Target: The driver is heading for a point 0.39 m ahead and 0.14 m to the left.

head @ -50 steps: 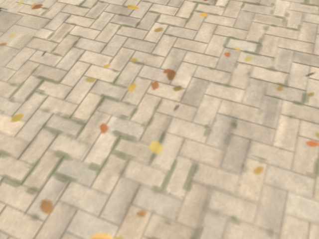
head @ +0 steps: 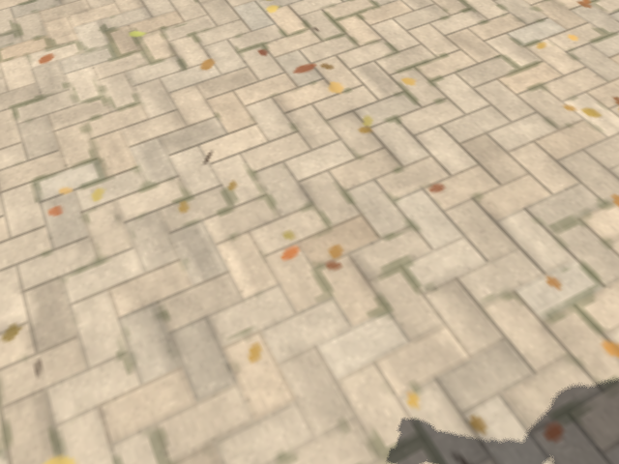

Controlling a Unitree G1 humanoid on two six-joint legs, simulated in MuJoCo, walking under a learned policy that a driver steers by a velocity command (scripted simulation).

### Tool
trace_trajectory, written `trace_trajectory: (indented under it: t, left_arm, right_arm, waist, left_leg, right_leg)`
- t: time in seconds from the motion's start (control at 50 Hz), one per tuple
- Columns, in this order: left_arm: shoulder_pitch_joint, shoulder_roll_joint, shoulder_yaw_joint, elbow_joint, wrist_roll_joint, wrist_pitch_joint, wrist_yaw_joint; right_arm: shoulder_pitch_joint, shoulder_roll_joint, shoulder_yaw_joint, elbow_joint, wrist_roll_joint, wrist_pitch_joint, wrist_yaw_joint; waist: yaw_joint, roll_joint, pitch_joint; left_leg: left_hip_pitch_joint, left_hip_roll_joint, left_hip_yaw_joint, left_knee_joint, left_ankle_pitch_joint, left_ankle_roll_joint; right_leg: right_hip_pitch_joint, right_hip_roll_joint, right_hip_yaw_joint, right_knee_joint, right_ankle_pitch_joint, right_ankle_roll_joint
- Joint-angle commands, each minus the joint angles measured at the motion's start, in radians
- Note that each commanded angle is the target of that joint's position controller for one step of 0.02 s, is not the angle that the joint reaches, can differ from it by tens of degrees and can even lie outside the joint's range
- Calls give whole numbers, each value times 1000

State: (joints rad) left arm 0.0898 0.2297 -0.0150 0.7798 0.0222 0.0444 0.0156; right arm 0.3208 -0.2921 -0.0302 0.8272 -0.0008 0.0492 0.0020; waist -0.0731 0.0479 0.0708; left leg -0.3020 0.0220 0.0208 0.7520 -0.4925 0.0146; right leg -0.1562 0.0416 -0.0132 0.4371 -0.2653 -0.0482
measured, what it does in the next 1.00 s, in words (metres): walks ahead, turning left: left foot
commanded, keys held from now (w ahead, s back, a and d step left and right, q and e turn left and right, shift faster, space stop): q+shift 0.62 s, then w+e+shift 0.38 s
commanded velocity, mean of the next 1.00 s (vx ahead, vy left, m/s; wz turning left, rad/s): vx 0.19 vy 0.00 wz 0.43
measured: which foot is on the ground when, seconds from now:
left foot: up 0.00-0.34, down 0.36-1.00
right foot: down 0.00-0.36, up 0.38-1.00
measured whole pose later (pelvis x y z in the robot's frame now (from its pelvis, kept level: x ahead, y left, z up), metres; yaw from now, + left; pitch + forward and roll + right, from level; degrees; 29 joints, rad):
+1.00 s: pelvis +0.14 +0.09 +0.00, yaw +27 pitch +3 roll +1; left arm 0.19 0.33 0.04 0.74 0.03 0.00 -0.08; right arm 0.38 -0.30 -0.05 0.76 -0.05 -0.07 0.00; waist -0.04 0.02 -0.06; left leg 0.08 -0.05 -0.02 0.19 -0.33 0.05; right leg -0.57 -0.02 0.00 0.77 -0.20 -0.06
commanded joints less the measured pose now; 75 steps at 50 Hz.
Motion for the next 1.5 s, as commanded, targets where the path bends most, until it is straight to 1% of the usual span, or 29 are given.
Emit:
trace_trajectory:
  t: [0.02, 0.14, 0.22, 0.32, 0.34, 0.36, 0.38, 0.4, 0.44, 0.48, 0.54, 0.62, 0.68, 0.72, 0.82, 0.9, 1.02, 1.06, 1.08, 1.1, 1.12, 1.14, 1.16, 1.2, 1.24, 1.28, 1.38, 1.44, 1.5]
  left_arm:
    - [11, 192, 50, -35, -7, -5, 31]
    - [16, 145, 52, -46, 6, -5, 41]
    - [18, 164, 68, -44, 11, -24, 28]
    - [7, 206, 96, -54, 0, -33, -2]
    - [17, 206, 100, -49, -8, -31, -8]
    - [57, 184, 98, -49, -11, -29, -19]
    - [-5, 102, 72, -143, -1, -19, -20]
    - [-54, 139, 72, -143, 19, -7, -7]
    - [-30, 154, 77, -120, -1, -19, -4]
    - [6, 180, 83, -101, 17, -24, -2]
    - [44, 163, 79, -99, 14, -10, -9]
    - [8, 167, 75, -122, 10, -2, -2]
    - [38, 184, 78, -94, 21, -10, -16]
    - [2, 171, 74, -92, 23, -27, -29]
    - [-45, 180, 73, -100, 4, -55, -62]
    - [-55, 178, 76, -120, -5, -64, -82]
    - [-144, 169, 63, -200, 5, -60, -108]
    - [-48, 140, 55, -191, 14, -67, -98]
    - [95, 154, 66, -151, 21, -74, -85]
    - [291, 197, 89, -94, 32, -84, -72]
    - [421, 302, 120, -73, 45, -88, -54]
    - [435, 388, 130, -78, 24, -87, -47]
    - [388, 353, 132, -89, -9, -88, -39]
    - [277, 232, 100, -77, -11, -93, -28]
    - [205, 176, 76, -76, -16, -96, -27]
    - [210, 183, 74, -59, -17, -112, -30]
    - [173, 143, 57, -24, -22, -109, -20]
    - [235, 129, 52, 21, -20, -107, -9]
    - [235, 140, 59, 50, -16, -98, 6]
  right_arm:
    - [20, -155, -54, -41, -6, 3, 3]
    - [-32, -84, -56, -81, -9, 28, 24]
    - [-65, -51, -50, -134, -10, 33, 43]
    - [-53, -61, -62, -178, -1, 30, 54]
    - [-14, -67, -66, -171, -8, 20, 49]
    - [52, -152, -90, -156, -27, 4, 31]
    - [85, -335, -130, -172, -14, -9, 24]
    - [143, -306, -136, -165, -1, -9, 22]
    - [-3, -217, -108, -188, -1, 6, 5]
    - [-102, -165, -90, -223, 8, 11, -4]
    - [-61, -189, -97, -221, 9, 1, 5]
    - [-30, -209, -104, -225, -2, 4, -1]
    - [-3, -172, -83, -220, -21, -9, 6]
    - [24, -145, -67, -195, -30, -32, 10]
    - [51, -175, -67, -158, -38, -89, 5]
    - [55, -169, -64, -134, -41, -122, -9]
    - [92, -176, -67, -80, -52, -145, -9]
    - [61, -173, -58, -65, -44, -147, -2]
    - [71, -184, -57, -50, -29, -143, -1]
    - [87, -177, -47, -42, -19, -143, -6]
    - [101, -109, -20, -72, -12, -148, -2]
    - [138, -45, -9, -102, -9, -153, 2]
    - [31, -139, -24, -105, -24, -148, -9]
    - [-20, -97, -3, -105, -12, -144, -6]
    - [26, -96, -2, -79, -31, -108, 7]
    - [67, -81, -4, -58, -36, -81, 14]
    - [-20, -25, 13, -63, -28, -76, 20]
    - [-95, -14, 21, -65, -27, -83, 13]
    - [-28, -39, 13, -28, -35, -95, 1]
  waist:
    - [57, -197, -54]
    - [84, -188, -21]
    - [85, -194, -52]
    - [54, -180, -90]
    - [21, -118, -104]
    - [-9, 97, -113]
    - [3, 335, -102]
    - [-48, 142, -167]
    - [26, 44, -64]
    - [62, 60, -78]
    - [62, 6, -127]
    - [34, 48, -102]
    - [10, 104, -128]
    - [-7, 102, -77]
    - [-15, 56, -19]
    - [-9, 27, 30]
    - [-29, 17, 76]
    - [35, 14, 40]
    - [100, 2, -59]
    - [187, -29, -179]
    - [229, -163, -284]
    - [165, -380, -404]
    - [195, -150, -360]
    - [119, -29, -164]
    - [52, -58, -112]
    - [25, -65, -114]
    - [35, -118, -92]
    - [85, -124, -91]
    - [60, -128, -86]
  left_leg:
    - [-146, -18, -32, 258, -4, -19]
    - [-232, 14, 10, 288, 63, -70]
    - [-154, 29, 41, 117, 64, -42]
    - [5, 3, 97, -95, 109, 18]
    - [97, -10, 77, -213, 218, 35]
    - [213, 84, -151, -395, 357, 77]
    - [287, 352, -624, -442, 763, 247]
    - [323, 348, -597, -438, 690, 318]
    - [227, 232, -433, -447, 478, 265]
    - [195, 139, -352, -436, 550, 212]
    - [217, 114, -354, -404, 641, 197]
    - [218, 90, -442, -404, 510, 191]
    - [226, 104, -503, -530, -78, 217]
    - [227, 130, -515, -576, -111, 215]
    - [289, 196, -443, -627, -111, 206]
    - [349, 246, -340, -660, -47, 184]
    - [423, 271, -154, -671, 128, 159]
    - [325, 220, -12, -508, 797, 127]
    - [270, 193, 48, -286, 1172, 108]
    - [148, 156, 91, -24, 1193, 71]
    - [-101, 84, 118, 316, 767, 30]
    - [-327, -102, 54, 687, -16, -15]
    - [-389, -42, -90, 752, 73, -4]
    - [-356, 42, -67, 619, 148, -1]
    - [-272, 56, -53, 496, 149, -9]
    - [-234, 31, -23, 417, 184, -17]
    - [-192, -11, 57, 93, 395, -16]
    - [-152, -34, 75, -77, 511, -2]
    - [-70, -56, 54, -141, 456, 36]
  right_leg:
    - [99, -289, 88, -99, 693, -139]
    - [96, -313, 7, -135, 412, -155]
    - [94, -349, -38, -90, 430, -148]
    - [39, -384, -100, 46, 382, -76]
    - [-20, -359, -144, 151, 293, -25]
    - [-163, -266, -206, 406, 57, 44]
    - [-485, -41, -160, 605, -445, 119]
    - [-504, -52, 25, 740, -434, 108]
    - [-518, -100, 68, 721, -219, 89]
    - [-461, -94, 59, 683, -99, 94]
    - [-446, -69, 66, 649, -69, 110]
    - [-488, -48, 90, 541, -57, 121]
    - [-492, -70, 59, 473, -20, 114]
    - [-509, -92, 43, 400, 36, 104]
    - [-568, -92, 42, 335, 66, 46]
    - [-638, -72, 95, 342, 69, 8]
    - [-674, -109, -19, 323, 18, -55]
    - [-416, -27, -102, 232, -31, -92]
    - [-180, 52, -145, 209, -3, -103]
    - [106, 78, -111, 151, 56, -118]
    - [357, -145, 212, 48, -132, -167]
    - [481, -448, 812, -106, 200, -277]
    - [456, -418, 711, -59, 558, -286]
    - [213, -335, 374, -15, 878, -230]
    - [79, -260, 246, -84, 898, -179]
    - [55, -230, 176, -109, 1037, -163]
    - [42, -116, 13, -150, 1026, -89]
    - [108, -127, 15, -126, 991, -61]
    - [145, -175, 55, -30, 1052, -54]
